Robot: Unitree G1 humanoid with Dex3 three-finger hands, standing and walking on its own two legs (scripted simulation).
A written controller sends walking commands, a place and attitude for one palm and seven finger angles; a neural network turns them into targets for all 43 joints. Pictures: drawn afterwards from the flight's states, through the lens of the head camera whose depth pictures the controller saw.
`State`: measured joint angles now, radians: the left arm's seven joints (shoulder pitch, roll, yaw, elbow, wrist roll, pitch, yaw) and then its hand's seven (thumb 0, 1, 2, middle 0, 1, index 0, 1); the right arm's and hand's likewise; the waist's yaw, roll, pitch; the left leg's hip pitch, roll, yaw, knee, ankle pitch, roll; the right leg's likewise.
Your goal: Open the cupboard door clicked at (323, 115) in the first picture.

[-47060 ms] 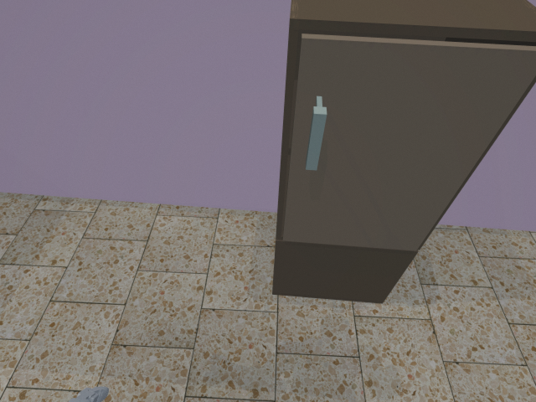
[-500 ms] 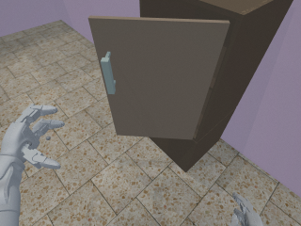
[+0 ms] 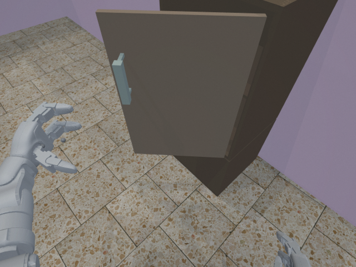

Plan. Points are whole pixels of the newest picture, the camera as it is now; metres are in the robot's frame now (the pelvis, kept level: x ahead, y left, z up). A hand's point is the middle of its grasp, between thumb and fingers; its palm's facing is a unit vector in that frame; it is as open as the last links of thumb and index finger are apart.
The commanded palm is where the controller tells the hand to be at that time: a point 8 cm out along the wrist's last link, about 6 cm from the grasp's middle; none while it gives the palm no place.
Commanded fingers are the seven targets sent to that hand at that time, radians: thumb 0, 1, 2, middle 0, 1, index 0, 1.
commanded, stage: move the hooked fingers beside the handle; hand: left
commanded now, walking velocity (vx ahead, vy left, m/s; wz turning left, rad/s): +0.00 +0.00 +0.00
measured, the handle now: (124, 79) +0.58 +0.19 +0.09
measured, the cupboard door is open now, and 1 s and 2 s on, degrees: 44 44 44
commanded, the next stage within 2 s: none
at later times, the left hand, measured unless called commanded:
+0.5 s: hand (79, 117) +0.41 +0.26 +0.11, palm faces -0.02 -1.00 +0.00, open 14.0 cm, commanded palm +0.40 +0.31 +0.11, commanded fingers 0.00 -0.50 0.30 -0.30 -1.20 -0.30 -1.20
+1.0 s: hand (93, 96) +0.50 +0.25 +0.10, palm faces -0.01 -1.00 -0.02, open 14.0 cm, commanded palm +0.48 +0.30 +0.10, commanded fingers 0.00 -0.50 0.30 -0.30 -1.20 -0.30 -1.20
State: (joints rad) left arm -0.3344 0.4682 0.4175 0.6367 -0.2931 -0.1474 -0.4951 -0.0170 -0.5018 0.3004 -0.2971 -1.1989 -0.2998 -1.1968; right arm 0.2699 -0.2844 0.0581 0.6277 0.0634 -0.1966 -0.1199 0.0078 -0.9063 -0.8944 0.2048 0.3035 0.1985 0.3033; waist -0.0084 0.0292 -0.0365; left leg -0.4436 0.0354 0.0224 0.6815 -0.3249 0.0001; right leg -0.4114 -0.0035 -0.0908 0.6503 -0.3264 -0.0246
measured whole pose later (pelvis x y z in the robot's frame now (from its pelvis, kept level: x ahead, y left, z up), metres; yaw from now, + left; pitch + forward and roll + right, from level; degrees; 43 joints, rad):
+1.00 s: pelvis +0.01 +0.02 -0.01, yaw -2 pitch +15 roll -2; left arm -0.86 0.63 0.45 1.18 -0.13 -0.28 -0.41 -0.02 -0.50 0.30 -0.30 -1.20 -0.30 -1.20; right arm 0.41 -0.29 0.04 0.65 0.03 -0.01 -0.07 0.00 -0.91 -0.89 0.20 0.30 0.20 0.30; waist -0.14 0.01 -0.06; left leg -0.66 0.05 0.05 0.78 -0.37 0.02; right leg -0.63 0.00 -0.06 0.72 -0.34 0.00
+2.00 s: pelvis +0.01 +0.02 -0.02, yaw -2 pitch +18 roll -3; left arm -0.96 0.66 0.46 1.24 -0.09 -0.30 -0.38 -0.02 -0.50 0.30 -0.30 -1.20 -0.30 -1.20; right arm 0.39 -0.29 0.05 0.60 0.01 0.06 -0.05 0.00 -0.91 -0.89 0.21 0.30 0.20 0.30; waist -0.17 0.01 -0.08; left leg -0.77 0.05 0.03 0.86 -0.40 0.03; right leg -0.72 0.01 -0.07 0.76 -0.36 0.00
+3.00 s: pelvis +0.02 +0.02 -0.02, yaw -2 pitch +18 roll -3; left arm -0.93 0.57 0.41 1.20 -0.11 -0.27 -0.31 -0.02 -0.50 0.30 -0.30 -1.20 -0.30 -1.20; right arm 0.39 -0.27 0.05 0.61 0.01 0.07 -0.03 0.00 -0.91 -0.89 0.21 0.30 0.20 0.30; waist -0.16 0.03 -0.09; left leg -0.74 0.06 0.03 0.85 -0.42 0.03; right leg -0.69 0.01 -0.07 0.76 -0.37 0.00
